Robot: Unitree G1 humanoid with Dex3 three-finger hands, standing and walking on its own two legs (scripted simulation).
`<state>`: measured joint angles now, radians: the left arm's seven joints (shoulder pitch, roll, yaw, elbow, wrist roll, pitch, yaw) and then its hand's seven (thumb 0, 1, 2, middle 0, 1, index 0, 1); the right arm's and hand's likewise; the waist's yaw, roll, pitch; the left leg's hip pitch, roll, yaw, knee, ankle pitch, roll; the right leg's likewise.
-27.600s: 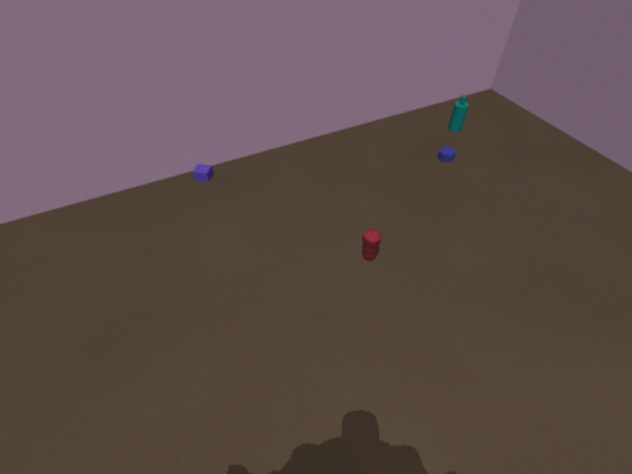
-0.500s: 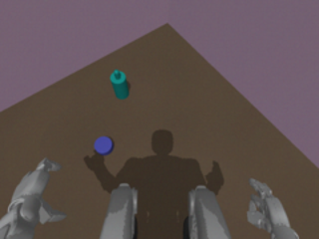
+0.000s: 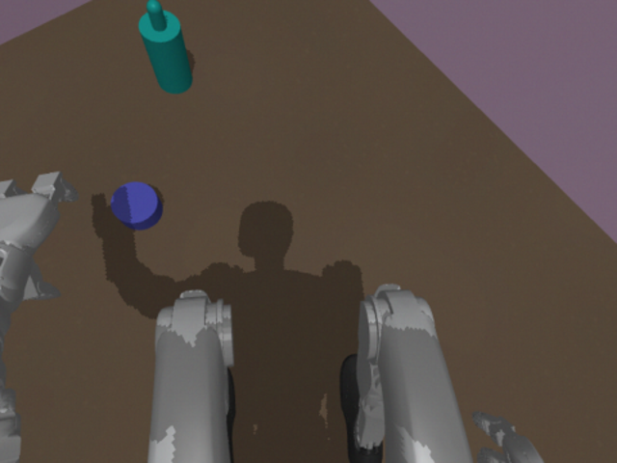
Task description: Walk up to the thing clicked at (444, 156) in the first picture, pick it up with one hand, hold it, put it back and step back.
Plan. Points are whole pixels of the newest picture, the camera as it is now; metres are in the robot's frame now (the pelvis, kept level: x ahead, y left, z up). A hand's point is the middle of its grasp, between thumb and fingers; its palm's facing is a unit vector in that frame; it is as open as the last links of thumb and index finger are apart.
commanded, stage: rise first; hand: left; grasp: from above
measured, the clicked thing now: (137, 206) +0.53 +0.31 -0.36
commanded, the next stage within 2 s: approach in 1.12 s
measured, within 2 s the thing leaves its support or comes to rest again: neither
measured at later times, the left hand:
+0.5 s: hand (73, 225) +0.44 +0.35 -0.20, palm faces -0.47 -0.06 -0.88, open 14.1 cm
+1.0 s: hand (91, 218) +0.46 +0.34 -0.24, palm faces -0.47 -0.08 -0.88, open 14.1 cm
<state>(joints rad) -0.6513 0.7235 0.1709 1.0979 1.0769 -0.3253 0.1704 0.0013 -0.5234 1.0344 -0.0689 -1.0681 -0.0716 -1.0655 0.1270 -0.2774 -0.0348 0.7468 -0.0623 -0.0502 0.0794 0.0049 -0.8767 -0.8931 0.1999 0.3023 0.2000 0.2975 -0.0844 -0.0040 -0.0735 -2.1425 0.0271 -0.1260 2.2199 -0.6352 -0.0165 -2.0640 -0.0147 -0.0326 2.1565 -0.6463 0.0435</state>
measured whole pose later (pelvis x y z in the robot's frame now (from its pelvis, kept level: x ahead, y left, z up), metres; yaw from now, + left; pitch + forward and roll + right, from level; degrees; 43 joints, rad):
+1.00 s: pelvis +0.02 +0.00 -0.06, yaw -3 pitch +33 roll -9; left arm -0.92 0.87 0.20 1.45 1.31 -0.33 0.38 0.00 -0.53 1.01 -0.07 -1.03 -0.08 -1.02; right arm 0.10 -0.27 0.05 0.75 -0.18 0.00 0.15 0.00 -0.90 -0.90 0.20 0.30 0.20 0.30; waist -0.20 -0.04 -0.01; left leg -2.34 0.02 -0.18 2.45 -0.70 -0.02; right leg -2.24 0.01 -0.05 2.36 -0.70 0.06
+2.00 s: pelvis +0.01 +0.00 -0.06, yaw -4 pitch +32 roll -10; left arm -0.98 0.95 0.12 1.49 1.21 -0.30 0.22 0.00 -0.48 0.94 -0.07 -1.10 -0.11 -1.07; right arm 0.16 -0.31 0.17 0.67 -0.16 0.04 0.12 0.00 -0.90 -0.89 0.20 0.30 0.20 0.30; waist -0.27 -0.04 0.06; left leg -2.32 0.02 -0.20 2.43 -0.67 -0.02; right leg -2.22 0.01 -0.07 2.32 -0.66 0.07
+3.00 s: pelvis +0.01 +0.01 -0.06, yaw -6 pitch +33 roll -12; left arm -1.11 0.90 0.07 1.59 1.33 -0.23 0.41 0.00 -0.48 0.97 -0.08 -1.06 -0.10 -1.04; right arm 0.10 -0.31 0.16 0.64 -0.16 0.00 0.14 0.00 -0.90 -0.89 0.20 0.30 0.20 0.30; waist -0.31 -0.03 0.01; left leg -2.37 0.02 -0.19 2.45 -0.67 0.01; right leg -2.24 0.01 -0.07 2.32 -0.66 0.05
